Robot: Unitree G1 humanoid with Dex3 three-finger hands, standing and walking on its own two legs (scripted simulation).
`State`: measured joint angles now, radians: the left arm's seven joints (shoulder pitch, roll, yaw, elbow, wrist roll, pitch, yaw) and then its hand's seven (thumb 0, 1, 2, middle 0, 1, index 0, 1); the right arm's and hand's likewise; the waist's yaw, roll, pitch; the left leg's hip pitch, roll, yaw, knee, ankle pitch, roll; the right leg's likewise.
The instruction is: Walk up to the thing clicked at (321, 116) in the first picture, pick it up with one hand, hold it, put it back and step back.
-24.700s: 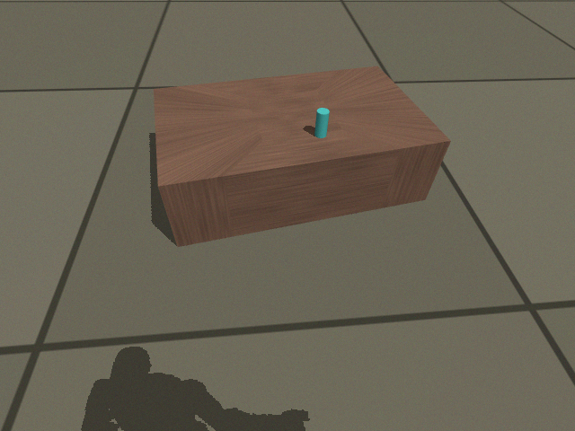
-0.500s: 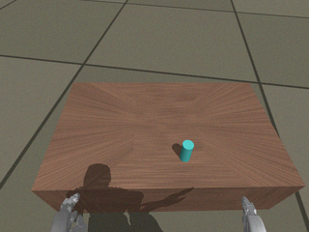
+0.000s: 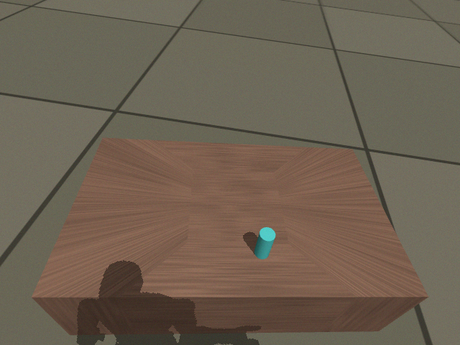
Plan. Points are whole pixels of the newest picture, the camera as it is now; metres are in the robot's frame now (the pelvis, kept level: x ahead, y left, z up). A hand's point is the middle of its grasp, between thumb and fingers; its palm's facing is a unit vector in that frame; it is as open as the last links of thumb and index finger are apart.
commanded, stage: home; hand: right
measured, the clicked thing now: (264, 243) +0.54 -0.15 -0.35
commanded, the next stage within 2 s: stand in 1.02 s
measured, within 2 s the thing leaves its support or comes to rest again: neither
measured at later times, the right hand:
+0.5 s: hand out of the picture +0.06 -0.23 -0.14, palm faces +0.00 +0.92 -0.38, open 17.3 cm
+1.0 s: hand out of the picture +0.06 -0.23 -0.14, palm faces +0.01 +0.93 -0.38, open 17.3 cm
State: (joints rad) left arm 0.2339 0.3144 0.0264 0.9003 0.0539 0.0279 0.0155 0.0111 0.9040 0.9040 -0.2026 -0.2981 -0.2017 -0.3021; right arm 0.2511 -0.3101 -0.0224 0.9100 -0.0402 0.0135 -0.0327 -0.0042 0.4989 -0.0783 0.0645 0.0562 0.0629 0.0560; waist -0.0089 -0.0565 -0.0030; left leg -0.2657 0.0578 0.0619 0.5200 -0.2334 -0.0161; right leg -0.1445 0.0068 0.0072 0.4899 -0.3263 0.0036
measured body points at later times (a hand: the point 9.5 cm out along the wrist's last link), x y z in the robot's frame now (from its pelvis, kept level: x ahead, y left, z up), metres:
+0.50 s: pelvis +0.00 +0.01 +0.01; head -0.01 +0.04 +0.46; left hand +0.06 +0.29 -0.14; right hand +0.06 -0.28 -0.11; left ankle +0.03 +0.13 -0.74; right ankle -0.04 -0.12 -0.74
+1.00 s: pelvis +0.00 +0.02 +0.01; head +0.00 +0.04 +0.46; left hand +0.05 +0.31 -0.14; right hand +0.06 -0.28 -0.11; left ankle +0.03 +0.13 -0.74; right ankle -0.04 -0.12 -0.74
